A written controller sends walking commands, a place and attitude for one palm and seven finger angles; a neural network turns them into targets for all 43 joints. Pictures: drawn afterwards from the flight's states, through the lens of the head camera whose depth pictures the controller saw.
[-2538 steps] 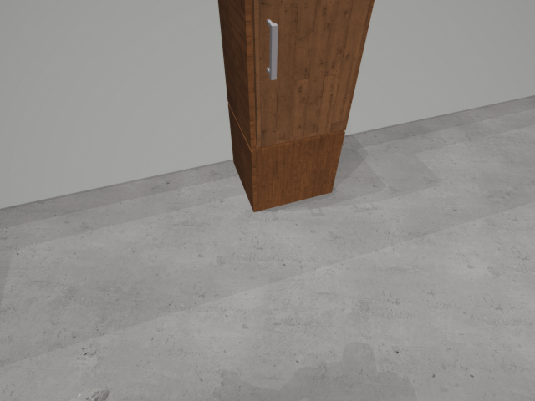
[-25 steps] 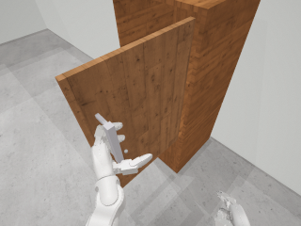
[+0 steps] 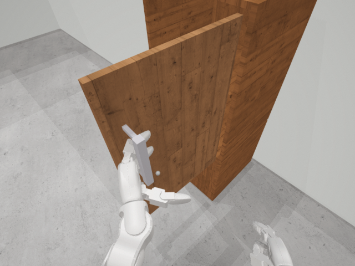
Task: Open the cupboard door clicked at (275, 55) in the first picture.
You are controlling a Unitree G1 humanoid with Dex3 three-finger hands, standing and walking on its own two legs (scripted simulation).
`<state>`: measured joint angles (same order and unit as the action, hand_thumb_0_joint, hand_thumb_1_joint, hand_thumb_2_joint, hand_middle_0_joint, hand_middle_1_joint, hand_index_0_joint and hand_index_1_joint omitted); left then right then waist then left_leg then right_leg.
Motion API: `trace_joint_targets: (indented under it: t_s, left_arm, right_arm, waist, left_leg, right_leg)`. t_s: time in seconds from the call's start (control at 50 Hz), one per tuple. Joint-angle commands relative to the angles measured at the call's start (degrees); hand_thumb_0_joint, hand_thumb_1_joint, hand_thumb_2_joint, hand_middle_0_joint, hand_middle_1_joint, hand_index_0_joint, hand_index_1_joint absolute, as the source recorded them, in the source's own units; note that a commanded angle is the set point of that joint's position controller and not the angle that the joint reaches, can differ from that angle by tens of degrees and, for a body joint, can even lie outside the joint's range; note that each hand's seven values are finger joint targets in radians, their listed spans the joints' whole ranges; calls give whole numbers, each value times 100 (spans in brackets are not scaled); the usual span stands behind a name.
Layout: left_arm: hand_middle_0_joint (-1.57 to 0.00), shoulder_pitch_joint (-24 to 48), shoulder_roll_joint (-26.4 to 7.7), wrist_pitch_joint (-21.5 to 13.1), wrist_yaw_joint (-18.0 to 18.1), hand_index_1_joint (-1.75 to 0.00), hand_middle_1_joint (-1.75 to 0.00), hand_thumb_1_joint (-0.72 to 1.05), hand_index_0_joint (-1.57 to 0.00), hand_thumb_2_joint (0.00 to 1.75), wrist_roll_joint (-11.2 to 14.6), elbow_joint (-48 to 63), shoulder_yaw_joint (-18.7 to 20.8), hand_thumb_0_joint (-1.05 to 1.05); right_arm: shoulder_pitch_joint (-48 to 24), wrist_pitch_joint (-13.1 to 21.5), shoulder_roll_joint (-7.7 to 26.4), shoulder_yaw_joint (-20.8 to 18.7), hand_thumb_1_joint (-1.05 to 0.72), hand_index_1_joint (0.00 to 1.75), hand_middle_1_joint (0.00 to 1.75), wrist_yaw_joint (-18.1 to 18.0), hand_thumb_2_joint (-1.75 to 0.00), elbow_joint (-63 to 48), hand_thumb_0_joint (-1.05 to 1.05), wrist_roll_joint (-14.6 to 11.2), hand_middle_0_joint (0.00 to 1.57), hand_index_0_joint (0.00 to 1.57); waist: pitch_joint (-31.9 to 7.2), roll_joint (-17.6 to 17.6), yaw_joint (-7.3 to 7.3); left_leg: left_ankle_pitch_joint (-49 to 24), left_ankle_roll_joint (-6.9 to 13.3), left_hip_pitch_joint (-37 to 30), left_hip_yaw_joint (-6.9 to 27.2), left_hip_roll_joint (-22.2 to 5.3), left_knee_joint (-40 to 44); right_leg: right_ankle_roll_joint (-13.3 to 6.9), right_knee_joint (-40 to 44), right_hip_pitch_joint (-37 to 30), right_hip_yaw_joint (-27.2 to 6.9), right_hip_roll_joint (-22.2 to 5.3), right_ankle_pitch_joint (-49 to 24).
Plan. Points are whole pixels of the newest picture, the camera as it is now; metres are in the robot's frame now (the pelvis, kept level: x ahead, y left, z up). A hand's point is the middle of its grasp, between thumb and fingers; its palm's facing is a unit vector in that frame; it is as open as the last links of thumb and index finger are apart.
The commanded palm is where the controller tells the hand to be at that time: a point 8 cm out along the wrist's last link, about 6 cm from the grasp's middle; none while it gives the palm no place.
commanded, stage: slide the hand sideways off the handle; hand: left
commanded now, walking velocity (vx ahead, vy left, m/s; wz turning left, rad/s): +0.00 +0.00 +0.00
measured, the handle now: (138, 157) +0.33 +0.11 +0.09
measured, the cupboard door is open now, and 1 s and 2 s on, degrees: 87 89 89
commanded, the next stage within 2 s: draw the hand back to the body in 1.14 s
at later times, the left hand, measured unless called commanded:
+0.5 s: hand (152, 191) +0.25 +0.07 +0.08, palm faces -0.10 -1.00 +0.00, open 16.1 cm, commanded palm +0.22 +0.14 +0.08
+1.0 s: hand (123, 212) +0.21 +0.12 +0.08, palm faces -0.06 -1.00 -0.03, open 16.0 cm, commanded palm +0.17 +0.19 +0.08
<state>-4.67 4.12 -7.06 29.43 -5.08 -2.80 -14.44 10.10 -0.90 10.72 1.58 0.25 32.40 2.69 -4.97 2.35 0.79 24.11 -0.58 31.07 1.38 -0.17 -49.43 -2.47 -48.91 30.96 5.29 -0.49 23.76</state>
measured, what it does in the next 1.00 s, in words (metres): stands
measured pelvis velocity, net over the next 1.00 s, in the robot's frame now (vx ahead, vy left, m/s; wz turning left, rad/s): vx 0.02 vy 0.00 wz -0.02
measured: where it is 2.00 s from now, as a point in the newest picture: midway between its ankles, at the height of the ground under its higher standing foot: outside the picture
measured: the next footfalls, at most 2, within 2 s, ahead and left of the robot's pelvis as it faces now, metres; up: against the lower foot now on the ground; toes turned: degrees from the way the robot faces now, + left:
none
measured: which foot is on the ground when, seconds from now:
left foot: down 0.00-1.00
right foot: down 0.00-1.00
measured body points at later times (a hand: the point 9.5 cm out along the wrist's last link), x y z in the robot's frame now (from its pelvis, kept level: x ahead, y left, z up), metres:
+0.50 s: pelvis +0.01 +0.01 +0.00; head +0.03 +0.00 +0.45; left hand +0.25 +0.13 +0.08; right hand +0.17 -0.21 -0.08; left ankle +0.01 +0.13 -0.70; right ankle +0.01 -0.09 -0.70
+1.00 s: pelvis +0.02 +0.00 -0.01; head +0.05 -0.01 +0.43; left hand +0.21 +0.18 +0.08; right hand +0.20 -0.23 -0.08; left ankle +0.01 +0.13 -0.70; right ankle +0.01 -0.09 -0.70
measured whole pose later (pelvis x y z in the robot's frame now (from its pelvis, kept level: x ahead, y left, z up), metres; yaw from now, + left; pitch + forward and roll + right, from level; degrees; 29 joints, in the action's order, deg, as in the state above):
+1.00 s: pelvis +0.02 +0.00 -0.01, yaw -1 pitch +10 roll -1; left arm -34.9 -9.3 -14.7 -7.3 10.0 19.9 -2.1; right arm 15.4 4.7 12.6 1.2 -1.6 23.7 -1.3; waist -7.3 2.4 0.6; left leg 29.0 -0.8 36.0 1.0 -1.3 -55.4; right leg -2.5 -54.3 36.0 4.8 0.5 27.9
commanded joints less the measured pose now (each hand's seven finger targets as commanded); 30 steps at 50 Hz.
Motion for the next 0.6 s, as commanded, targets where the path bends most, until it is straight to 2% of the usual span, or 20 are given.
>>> trace_joint_targets:
  t_s: [0.0,0.02,0.06,0.08,0.1,0.14,0.16,0.2,0.22,0.26,0.28,0.32,0.34,0.36,0.4,0.42,0.46,0.5,0.52,0.58]
  left_arm:
    - [-15,1981,-402,-967,-2195,-30,-30,-50,-15,30,-85,1507,-725,0]
    - [-15,2092,-402,-1007,-2614,-30,-30,-50,-15,30,141,1522,-791,0]
    - [-15,1903,-369,-925,-3004,-30,-30,-50,-15,30,751,1352,-464,0]
    - [-15,1954,-299,-853,-3023,-30,-30,-50,-15,30,969,1346,-352,0]
    - [-15,1759,-320,-781,-2959,-30,-30,-50,-15,30,1113,1351,-147,0]
    - [-15,1200,-297,-676,-2723,-30,-30,-50,-15,30,1220,1238,92,0]
    - [-15,1038,-406,-656,-2596,-30,-30,-50,-15,30,1177,1298,220,0]
    - [-15,889,-453,-682,-2380,-30,-30,-50,-15,30,969,1520,195,0]
    - [-15,786,-573,-700,-2302,-30,-30,-50,-15,30,850,1581,247,0]
    - [-15,576,-687,-752,-2251,-30,-30,-50,-15,30,727,1602,335,0]
    - [-15,555,-702,-785,-2252,-30,-30,-50,-15,30,721,1716,353,0]
    - [-15,166,-939,-809,-2283,-30,-30,-50,-15,30,733,1801,597,0]
    - [-15,-10,-817,-826,-2309,-30,-30,-50,-15,30,759,1977,515,0]
    - [-15,-289,-907,-821,-2327,-30,-30,-50,-15,30,808,1980,657,0]
    - [-15,-514,-909,-837,-2378,-30,-30,-50,-15,30,822,2219,666,0]
    - [-15,-739,-993,-847,-2390,-30,-30,-50,-15,30,824,2386,726,0]
    - [-15,-1109,-1054,-856,-2434,-30,-30,-50,-15,30,899,2564,843,0]
    - [-15,-1229,-1000,-899,-2496,-30,-30,-50,-15,30,915,2828,738,0]
    - [-15,-1394,-1072,-923,-2512,-30,-30,-50,-15,30,914,2801,803,0]
    - [-15,-1896,-1085,-1016,-2659,-30,-30,-50,-15,30,985,3132,803,0]
  right_arm:
    - [-169,383,635,-206,-90,30,30,-147,-90,-992,0,-148,20,20]
    - [-141,434,672,-181,-90,30,30,-167,-90,-1037,0,-206,20,20]
    - [-228,560,650,-128,-90,30,30,-245,-90,-1153,0,-315,20,20]
    - [-270,625,654,-103,-90,30,30,-268,-90,-1191,0,-345,20,20]
    - [-289,684,656,-106,-90,30,30,-271,-90,-1216,0,-356,20,20]
    - [-301,743,664,-109,-90,30,30,-227,-90,-1265,0,-368,20,20]
    - [-276,754,680,-115,-90,30,30,-198,-90,-1296,0,-359,20,20]
    - [-226,769,683,-129,-90,30,30,-121,-90,-1369,0,-322,20,20]
    - [-199,768,696,-135,-90,30,30,-90,-90,-1389,0,-292,20,20]
    - [-164,752,692,-135,-90,30,30,-48,-90,-1442,0,-279,20,20]
    - [-154,751,685,-138,-90,30,30,-38,-90,-1463,0,-266,20,20]
    - [-146,738,706,-153,-90,30,30,-31,-90,-1507,0,-274,20,20]
    - [-156,742,670,-136,-90,30,30,-16,-90,-1567,0,-274,20,20]
    - [-118,739,668,-144,-90,30,30,-16,-90,-1586,0,-280,20,20]
    - [-76,731,660,-145,-90,30,30,-9,-90,-1610,0,-280,20,20]
    - [-79,735,676,-159,-90,30,30,-6,-90,-1645,0,-281,20,20]
    - [-37,745,671,-166,-90,30,30,-8,-90,-1675,0,-283,20,20]
    - [-2,769,672,-158,-90,30,30,-7,-90,-1713,0,-275,20,20]
    - [40,786,691,-181,-90,30,30,-14,-90,-1691,0,-285,20,20]
    - [109,840,690,-207,-90,30,30,-24,-90,-1765,0,-282,20,20]
  waist:
    - [-1164,-414,-472]
    - [-1134,-270,-514]
    - [-963,-306,-416]
    - [-907,-410,-411]
    - [-976,-434,-302]
    - [-953,-607,-166]
    - [-922,-664,-109]
    - [-920,-612,-105]
    - [-911,-588,-51]
    - [-814,-627,-56]
    - [-874,-628,-66]
    - [-912,-586,40]
    - [-887,-460,49]
    - [-861,-552,71]
    - [-836,-485,34]
    - [-911,-450,78]
    - [-861,-443,52]
    - [-795,-327,-8]
    - [-774,-508,-57]
    - [-927,-391,-40]
  left_leg:
    - [-946,270,-650,5,94,528]
    - [-833,272,-703,32,103,558]
    - [-428,231,-605,72,112,667]
    - [-288,217,-551,89,129,703]
    - [-242,188,-518,99,133,749]
    - [-294,164,-494,93,124,843]
    - [-347,154,-471,78,111,879]
    - [-469,158,-464,54,93,872]
    - [-547,167,-428,44,91,873]
    - [-475,169,-352,-6,81,858]
    - [-522,183,-367,-34,85,833]
    - [-573,174,-277,-73,90,820]
    - [-666,171,-313,-92,80,837]
    - [-666,168,-268,-125,80,812]
    - [-824,170,-270,-149,87,763]
    - [-928,166,-246,-137,83,742]
    - [-976,161,-226,-151,73,690]
    - [-965,158,-177,-134,89,628]
    - [-1009,173,-159,-120,76,568]
    - [-1182,171,-123,-133,99,428]
  right_leg:
    - [45,793,-314,-447,-63,-1322]
    - [32,812,-271,-442,-58,-1168]
    - [57,958,-230,-396,-2,-635]
    - [81,1022,-211,-379,5,-422]
    - [83,1028,-273,-344,14,-305]
    - [89,1029,-357,-271,32,-282]
    - [91,1006,-389,-244,34,-336]
    - [89,922,-365,-235,31,-460]
    - [72,898,-426,-248,21,-524]
    - [74,883,-377,-274,29,-462]
    - [77,884,-414,-296,29,-532]
    - [56,887,-567,-344,32,-563]
    - [50,835,-576,-312,35,-709]
    - [64,851,-609,-329,43,-759]
    - [69,807,-623,-336,56,-1011]
    - [53,750,-698,-322,61,-1116]
    - [72,706,-643,-313,80,-1255]
    - [80,640,-541,-296,81,-1274]
    - [89,654,-532,-319,97,-1308]
    - [108,505,-538,-321,96,-1640]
